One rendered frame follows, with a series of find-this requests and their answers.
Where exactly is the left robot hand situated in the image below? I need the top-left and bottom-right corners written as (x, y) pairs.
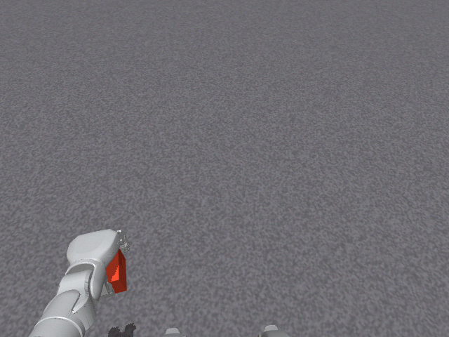
top-left (67, 229), bottom-right (130, 298)

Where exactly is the left robot arm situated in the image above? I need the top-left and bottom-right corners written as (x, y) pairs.
top-left (28, 259), bottom-right (106, 337)

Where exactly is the cube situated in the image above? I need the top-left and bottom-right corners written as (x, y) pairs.
top-left (105, 249), bottom-right (127, 293)

